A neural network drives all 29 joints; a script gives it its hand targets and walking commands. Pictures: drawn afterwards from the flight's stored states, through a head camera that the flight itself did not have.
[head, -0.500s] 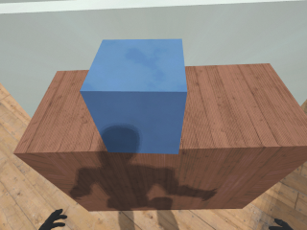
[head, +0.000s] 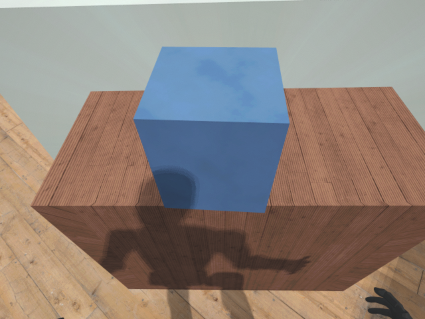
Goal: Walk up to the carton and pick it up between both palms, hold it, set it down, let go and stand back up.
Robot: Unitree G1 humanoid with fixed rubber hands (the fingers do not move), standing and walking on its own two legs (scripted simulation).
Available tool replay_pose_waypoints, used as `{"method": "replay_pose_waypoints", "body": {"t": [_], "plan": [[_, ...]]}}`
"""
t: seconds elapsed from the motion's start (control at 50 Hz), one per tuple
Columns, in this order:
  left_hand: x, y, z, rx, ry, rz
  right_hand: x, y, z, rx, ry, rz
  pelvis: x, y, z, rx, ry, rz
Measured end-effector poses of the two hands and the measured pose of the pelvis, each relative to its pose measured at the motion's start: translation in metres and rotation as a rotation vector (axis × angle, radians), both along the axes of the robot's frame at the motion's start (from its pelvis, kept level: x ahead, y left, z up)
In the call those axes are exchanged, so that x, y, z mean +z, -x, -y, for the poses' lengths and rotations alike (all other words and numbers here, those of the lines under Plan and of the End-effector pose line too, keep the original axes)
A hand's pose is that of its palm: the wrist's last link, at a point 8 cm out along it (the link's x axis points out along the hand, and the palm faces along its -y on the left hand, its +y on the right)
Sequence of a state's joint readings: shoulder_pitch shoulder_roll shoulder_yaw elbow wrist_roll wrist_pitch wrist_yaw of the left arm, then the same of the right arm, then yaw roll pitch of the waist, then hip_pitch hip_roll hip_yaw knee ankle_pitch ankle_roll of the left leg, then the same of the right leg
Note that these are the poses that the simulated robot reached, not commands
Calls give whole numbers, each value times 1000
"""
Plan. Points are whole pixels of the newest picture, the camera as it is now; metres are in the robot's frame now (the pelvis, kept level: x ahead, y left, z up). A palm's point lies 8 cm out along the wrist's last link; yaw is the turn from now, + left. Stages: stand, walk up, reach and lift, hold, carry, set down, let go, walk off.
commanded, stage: walk up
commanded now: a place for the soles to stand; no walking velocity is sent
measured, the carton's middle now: (216, 134) +0.42 +0.03 +0.12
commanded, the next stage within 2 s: reach and lift in 1.68 s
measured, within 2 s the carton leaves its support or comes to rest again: neither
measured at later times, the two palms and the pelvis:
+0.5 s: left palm out of the picture +0.06 +0.35 -0.09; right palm out of the picture +0.13 -0.31 -0.10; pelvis +0.00 +0.01 -0.01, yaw +1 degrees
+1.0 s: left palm out of the picture +0.08 +0.37 -0.09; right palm out of the picture +0.08 -0.27 -0.11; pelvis -0.01 +0.05 +0.00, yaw +1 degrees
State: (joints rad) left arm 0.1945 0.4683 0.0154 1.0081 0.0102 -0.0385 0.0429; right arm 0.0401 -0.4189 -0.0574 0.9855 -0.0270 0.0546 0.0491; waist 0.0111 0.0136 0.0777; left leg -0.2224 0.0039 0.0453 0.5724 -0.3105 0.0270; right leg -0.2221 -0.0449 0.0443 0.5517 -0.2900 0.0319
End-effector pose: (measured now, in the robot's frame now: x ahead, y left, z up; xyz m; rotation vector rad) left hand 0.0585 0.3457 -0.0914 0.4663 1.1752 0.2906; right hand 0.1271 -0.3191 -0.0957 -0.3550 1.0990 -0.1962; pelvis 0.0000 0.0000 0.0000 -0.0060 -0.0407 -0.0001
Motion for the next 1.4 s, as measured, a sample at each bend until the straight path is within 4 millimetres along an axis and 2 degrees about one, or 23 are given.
{"method": "replay_pose_waypoints", "body": {"t": [0.1,0.18,0.28,0.42,0.5,0.6,0.74,0.88,1.02,1.1,1.22,1.4], "plan": [[-1,-1,3,-12,-1,4,0,-10,-3,5,-11,25,-1,-3,2,6,9,1],[1,-2,-1,-12,-9,18,1,-14,-4,12,-5,41,-3,-3,-2,14,9,-5],[1,-9,-6,-13,-13,36,1,-10,-5,14,1,38,-4,-2,-5,1,0,-2],[1,-12,9,-42,7,45,-4,-3,-3,4,-14,28,-4,-2,-2,4,10,-4],[1,-6,-3,-42,-11,45,-4,-2,-8,5,-8,25,-5,1,-9,13,3,-7],[-5,-7,-24,-21,-18,54,-5,11,-16,22,22,19,-12,8,-22,13,-4,2],[2,-19,-17,-73,-5,75,-11,35,-23,-13,-2,-4,-7,11,-23,-2,6,-1],[9,-13,-18,-68,13,93,-16,36,-38,-17,-34,-17,-2,12,-33,11,-4,4],[1,-19,-29,-36,59,98,-11,44,-50,-5,-5,-29,-2,12,-46,12,-4,9],[-2,-21,-25,-33,83,88,-4,38,-51,-2,0,-31,2,6,-45,18,0,8],[-1,-29,-18,-24,102,80,3,19,-51,8,6,-14,8,0,-44,26,-1,6],[2,-38,-19,-6,102,91,9,2,-48,25,21,-6,11,-4,-43,41,0,3]]}}
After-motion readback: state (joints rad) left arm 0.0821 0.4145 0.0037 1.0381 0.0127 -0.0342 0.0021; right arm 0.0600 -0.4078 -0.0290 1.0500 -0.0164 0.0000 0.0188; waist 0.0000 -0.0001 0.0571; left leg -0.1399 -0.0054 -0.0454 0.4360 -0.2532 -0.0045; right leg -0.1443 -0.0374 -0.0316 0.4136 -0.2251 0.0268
